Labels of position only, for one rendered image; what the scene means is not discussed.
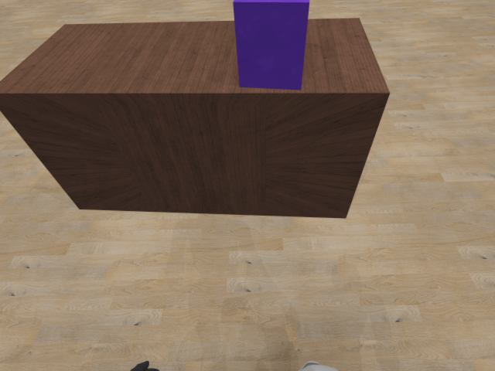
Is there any pedestal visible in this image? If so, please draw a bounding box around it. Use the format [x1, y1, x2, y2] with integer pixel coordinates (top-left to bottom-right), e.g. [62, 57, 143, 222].
[0, 18, 390, 219]

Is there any carton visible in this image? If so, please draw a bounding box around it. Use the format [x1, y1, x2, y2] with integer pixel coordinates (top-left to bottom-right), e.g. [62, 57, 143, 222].
[233, 0, 309, 90]

